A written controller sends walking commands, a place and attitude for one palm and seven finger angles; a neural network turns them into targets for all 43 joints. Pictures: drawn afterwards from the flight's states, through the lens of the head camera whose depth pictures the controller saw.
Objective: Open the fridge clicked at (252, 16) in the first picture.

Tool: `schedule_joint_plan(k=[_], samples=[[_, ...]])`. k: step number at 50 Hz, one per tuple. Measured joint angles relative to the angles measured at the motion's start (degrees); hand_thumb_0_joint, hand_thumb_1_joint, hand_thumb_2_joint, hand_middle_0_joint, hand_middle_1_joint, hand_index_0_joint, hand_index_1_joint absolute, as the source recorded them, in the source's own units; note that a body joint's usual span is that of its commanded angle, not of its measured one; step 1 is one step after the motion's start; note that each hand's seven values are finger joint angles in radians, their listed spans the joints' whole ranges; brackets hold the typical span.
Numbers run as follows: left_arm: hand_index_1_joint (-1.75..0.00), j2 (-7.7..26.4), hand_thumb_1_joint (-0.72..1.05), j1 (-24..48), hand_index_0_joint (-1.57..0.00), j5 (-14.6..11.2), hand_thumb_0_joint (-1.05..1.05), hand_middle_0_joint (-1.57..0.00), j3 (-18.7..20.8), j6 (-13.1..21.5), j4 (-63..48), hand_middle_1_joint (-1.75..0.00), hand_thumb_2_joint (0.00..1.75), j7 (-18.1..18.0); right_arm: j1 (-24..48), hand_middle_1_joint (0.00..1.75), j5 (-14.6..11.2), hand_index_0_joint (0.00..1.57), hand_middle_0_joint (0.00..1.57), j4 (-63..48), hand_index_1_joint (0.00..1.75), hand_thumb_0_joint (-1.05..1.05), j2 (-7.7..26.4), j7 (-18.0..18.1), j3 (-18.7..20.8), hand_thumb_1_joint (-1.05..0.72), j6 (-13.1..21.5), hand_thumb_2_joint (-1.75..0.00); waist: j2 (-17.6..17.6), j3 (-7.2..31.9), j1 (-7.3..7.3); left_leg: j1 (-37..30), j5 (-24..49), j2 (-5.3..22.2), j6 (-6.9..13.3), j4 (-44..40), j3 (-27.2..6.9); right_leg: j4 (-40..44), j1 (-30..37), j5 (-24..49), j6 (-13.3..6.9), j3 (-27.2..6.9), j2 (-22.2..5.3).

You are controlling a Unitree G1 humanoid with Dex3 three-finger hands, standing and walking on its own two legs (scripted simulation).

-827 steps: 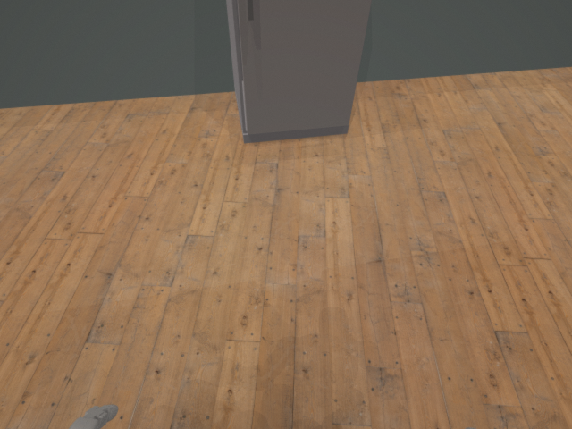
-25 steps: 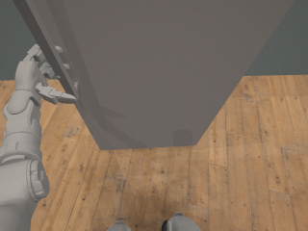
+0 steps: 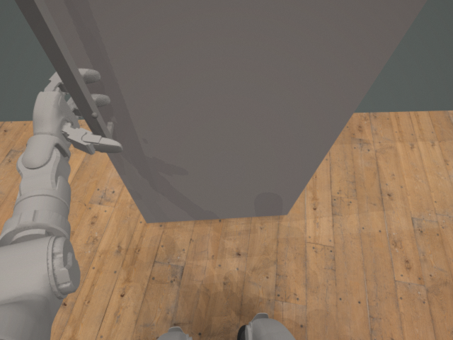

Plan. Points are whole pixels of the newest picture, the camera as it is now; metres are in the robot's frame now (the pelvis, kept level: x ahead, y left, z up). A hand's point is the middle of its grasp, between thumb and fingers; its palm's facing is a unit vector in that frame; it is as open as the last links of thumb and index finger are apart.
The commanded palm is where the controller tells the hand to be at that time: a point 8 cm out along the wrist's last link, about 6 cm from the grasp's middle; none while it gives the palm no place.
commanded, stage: slide the fingers in behind the handle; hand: left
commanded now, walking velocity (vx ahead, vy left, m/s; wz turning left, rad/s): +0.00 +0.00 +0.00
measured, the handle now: (52, 25) +0.52 +0.23 +0.23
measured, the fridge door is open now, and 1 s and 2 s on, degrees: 0 0 0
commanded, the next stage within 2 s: grip the handle and tug to test in 0.48 s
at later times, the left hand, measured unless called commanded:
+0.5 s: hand (95, 117) +0.47 +0.21 +0.10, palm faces +0.02 -1.00 +0.00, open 14.0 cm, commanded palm +0.45 +0.25 +0.09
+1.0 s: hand (93, 115) +0.48 +0.21 +0.10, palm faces +0.02 -1.00 -0.02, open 9.8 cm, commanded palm +0.45 +0.25 +0.09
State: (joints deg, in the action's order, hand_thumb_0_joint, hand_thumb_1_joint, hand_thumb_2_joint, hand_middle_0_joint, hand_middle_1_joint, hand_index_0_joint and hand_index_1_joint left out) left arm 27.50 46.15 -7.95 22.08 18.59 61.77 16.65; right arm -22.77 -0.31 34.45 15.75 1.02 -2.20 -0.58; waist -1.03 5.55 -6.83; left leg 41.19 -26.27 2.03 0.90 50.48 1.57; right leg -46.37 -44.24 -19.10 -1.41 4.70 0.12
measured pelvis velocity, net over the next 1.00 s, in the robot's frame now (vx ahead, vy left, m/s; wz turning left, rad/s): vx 0.00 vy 0.01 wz -0.01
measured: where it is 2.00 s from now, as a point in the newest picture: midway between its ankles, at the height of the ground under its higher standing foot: outside the picture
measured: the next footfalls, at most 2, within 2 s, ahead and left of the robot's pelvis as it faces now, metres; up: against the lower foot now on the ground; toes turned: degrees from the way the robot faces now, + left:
none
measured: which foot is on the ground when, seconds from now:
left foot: down 0.00-1.00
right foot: down 0.00-1.00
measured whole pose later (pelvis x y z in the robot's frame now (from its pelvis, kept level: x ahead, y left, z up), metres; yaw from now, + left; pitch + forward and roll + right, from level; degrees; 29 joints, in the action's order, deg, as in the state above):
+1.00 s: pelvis +0.00 +0.01 +0.00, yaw -1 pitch +17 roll -2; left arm 26.9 44.9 -7.7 22.3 19.3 60.5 16.1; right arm -23.6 -0.1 34.4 15.8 0.9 -2.0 -0.5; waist -1.3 5.6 -6.8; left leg 40.9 -26.4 1.9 1.3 50.4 2.2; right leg -46.1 -44.0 -18.9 -0.9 4.0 0.1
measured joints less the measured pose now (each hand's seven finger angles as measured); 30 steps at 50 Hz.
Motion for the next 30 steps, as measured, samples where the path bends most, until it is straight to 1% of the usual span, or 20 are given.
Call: schedule_joint_plan(k=[3,7,11,14,17,23,26,30], samples=[[-1.22,-0.72,-0.49,-0.44,-0.3,0.21,-0.01,-0.3,-0.55,0.21,-0.85,-1.2,0.3,-0.34,-0.1,0.3,0.05,0.21,0.2,0.06,0.3,0.01,-0.07,-0.18,0.11,-0.91,0.03,-0.9,-0.13,0.15,0.07,-0.17,-0.04,-0.03,0.07,-0.05,0.17,0.03,0.1,0.02,0.09,-0.18,-0.02],[-1.21,-1.58,-0.49,-1.26,-0.3,0.03,-0.01,-0.3,0.31,0.22,-1.26,-1.2,0.3,-0.64,-0.1,0.3,0.01,0.21,0.2,0.03,0.3,0.01,-0.16,-0.32,0.04,-0.91,-0.19,-0.9,-0.21,0.53,-0.01,-0.8,-0.09,0.01,0.2,-0.35,0.62,0.19,0.49,0.07,0.22,-0.64,0.08],[-1.21,-1.42,-0.49,-2.02,-0.3,0.47,-0.01,-0.3,0.85,-0.03,-1.22,-1.2,0.3,-1.23,-0.23,0.3,-0.03,0.21,0.2,-0.54,0.3,0.01,-0.23,-0.35,-0.02,-0.91,-0.32,-0.9,-0.23,0.49,-0.14,-1.37,-0.08,0.01,0.3,-0.57,0.91,0.31,0.91,0.13,0.31,-0.92,0.11],[-1.2,-1.27,-0.49,-2.46,-0.3,0.69,-0.01,-0.3,0.65,0.27,-1.55,-1.2,0.3,-1.41,-0.32,0.3,-0.04,0.21,0.2,-0.67,0.3,0.01,-0.22,-0.33,0.01,-0.91,-0.27,-0.9,-0.22,0.26,0.07,-1.54,-0.04,-0.03,0.36,-0.6,0.98,0.34,1.07,0.2,0.38,-1.01,0.08],[-1.2,-1.15,-0.49,-2.22,-0.3,0.39,-0.01,-0.3,0.57,0.7,-1.37,-1.2,0.3,-1.22,-0.26,0.3,-0.08,0.21,0.2,-0.4,0.3,0.01,-0.21,-0.19,-0.04,-0.91,-0.17,-0.9,-0.06,0.01,0.3,-1.52,0.02,-0.12,0.4,-0.51,0.89,0.3,1.12,0.24,0.41,-0.93,-0.02],[-1.2,-1.76,-0.5,-0.79,-0.3,-0.03,-0.01,-0.3,-1.19,0.89,-0.58,-1.2,0.3,-0.8,-0.11,0.3,-0.08,0.21,0.2,0.57,0.3,0.01,0.05,-0.03,0.12,-0.91,0.3,-0.9,-0.14,-0.14,0.67,-1.05,0.13,-0.47,0.47,-0.2,0.38,0.2,1.0,0.23,0.53,-0.47,-0.39],[-1.2,-1.67,-0.5,0.23,-0.3,0.06,-0.01,-0.3,-0.84,0.71,0.77,-1.2,0.3,-0.9,0.23,0.3,-0.06,0.21,0.2,0.74,0.3,0.01,0.09,0.05,-0.07,-0.91,0.39,-0.9,0.09,-0.05,0.34,-0.72,0.13,-0.52,0.53,-0.05,0.39,0.01,0.66,0.21,0.55,-0.49,-0.44],[-1.2,-1.18,-0.5,0.65,-0.3,0.96,-0.01,-0.3,-0.01,0.58,0.91,-1.2,0.3,-1.37,0.29,0.3,0.15,0.21,0.2,0.15,0.3,0.01,0.09,0.03,-0.04,-0.91,0.55,-0.9,0.22,-0.08,-0.21,-0.11,0.09,-0.45,0.54,0.22,0.5,-0.21,-0.01,0.26,0.54,-0.61,-0.37]])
